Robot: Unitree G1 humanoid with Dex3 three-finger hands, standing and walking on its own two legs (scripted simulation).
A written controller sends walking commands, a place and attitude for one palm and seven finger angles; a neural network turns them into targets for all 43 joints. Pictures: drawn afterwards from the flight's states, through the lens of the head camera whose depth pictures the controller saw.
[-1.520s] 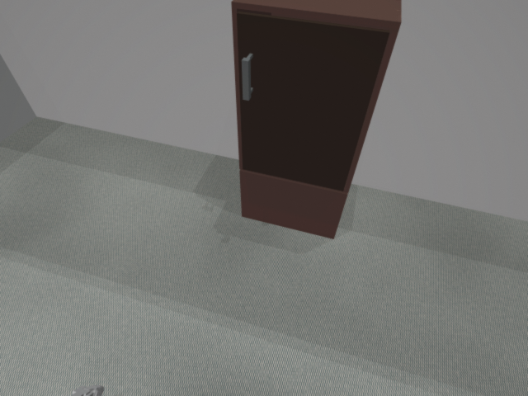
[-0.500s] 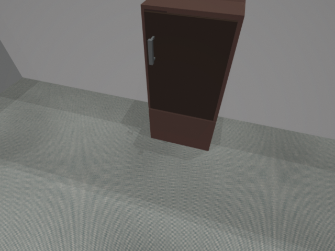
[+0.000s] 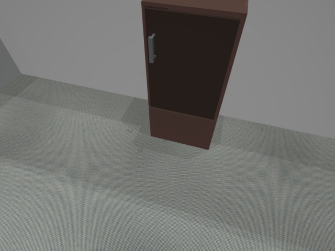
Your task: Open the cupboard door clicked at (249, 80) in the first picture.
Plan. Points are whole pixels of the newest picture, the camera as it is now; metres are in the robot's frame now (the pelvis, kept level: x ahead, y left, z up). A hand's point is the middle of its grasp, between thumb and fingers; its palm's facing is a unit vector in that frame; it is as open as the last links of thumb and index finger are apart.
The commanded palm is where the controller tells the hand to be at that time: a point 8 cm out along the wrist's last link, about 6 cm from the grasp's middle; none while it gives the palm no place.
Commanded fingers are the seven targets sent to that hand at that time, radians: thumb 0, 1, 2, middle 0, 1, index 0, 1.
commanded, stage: turn to face it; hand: left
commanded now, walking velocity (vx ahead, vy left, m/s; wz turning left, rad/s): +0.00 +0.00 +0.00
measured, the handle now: (152, 48) +1.01 +0.13 -0.01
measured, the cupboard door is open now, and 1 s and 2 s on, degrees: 0 0 0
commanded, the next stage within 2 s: take the last steps up to it in 0.56 s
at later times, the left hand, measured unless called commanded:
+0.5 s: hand out of the picture +0.06 +0.19 -0.18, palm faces -0.11 -0.97 -0.22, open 7.3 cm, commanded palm none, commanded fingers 0.00 0.90 0.90 -0.20 -0.30 -0.20 -0.30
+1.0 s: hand out of the picture +0.02 +0.19 -0.17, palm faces -0.10 -0.98 -0.19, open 7.3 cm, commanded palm none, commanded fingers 0.00 0.90 0.90 -0.20 -0.30 -0.20 -0.30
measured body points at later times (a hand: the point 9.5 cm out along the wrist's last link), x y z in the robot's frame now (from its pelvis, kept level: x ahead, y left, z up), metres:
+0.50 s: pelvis -0.01 +0.00 -0.02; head +0.00 +0.00 +0.43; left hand +0.07 +0.24 -0.16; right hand +0.01 -0.25 -0.17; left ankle +0.00 +0.12 -0.75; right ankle +0.00 -0.13 -0.75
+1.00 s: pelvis +0.02 +0.02 +0.00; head +0.02 +0.01 +0.45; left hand +0.03 +0.24 -0.16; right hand -0.01 -0.22 -0.16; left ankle +0.06 +0.13 -0.69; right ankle -0.03 -0.10 -0.75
